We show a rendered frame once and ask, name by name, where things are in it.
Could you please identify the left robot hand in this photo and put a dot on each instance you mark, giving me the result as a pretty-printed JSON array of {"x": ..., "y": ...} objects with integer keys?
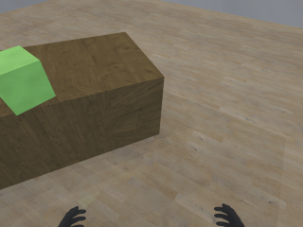
[{"x": 69, "y": 219}]

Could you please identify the pedestal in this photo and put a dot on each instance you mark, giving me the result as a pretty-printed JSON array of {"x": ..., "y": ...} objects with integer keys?
[{"x": 108, "y": 95}]

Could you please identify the right robot hand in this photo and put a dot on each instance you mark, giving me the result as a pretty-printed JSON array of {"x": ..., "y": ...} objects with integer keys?
[{"x": 231, "y": 216}]

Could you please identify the carton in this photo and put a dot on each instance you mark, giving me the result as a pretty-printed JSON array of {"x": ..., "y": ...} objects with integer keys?
[{"x": 23, "y": 81}]

